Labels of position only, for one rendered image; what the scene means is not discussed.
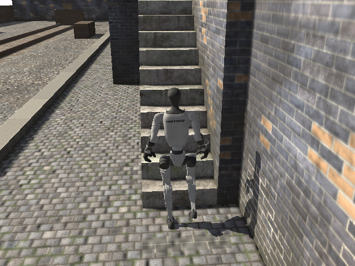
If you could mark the stairs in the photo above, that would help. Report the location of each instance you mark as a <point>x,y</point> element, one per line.
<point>169,58</point>

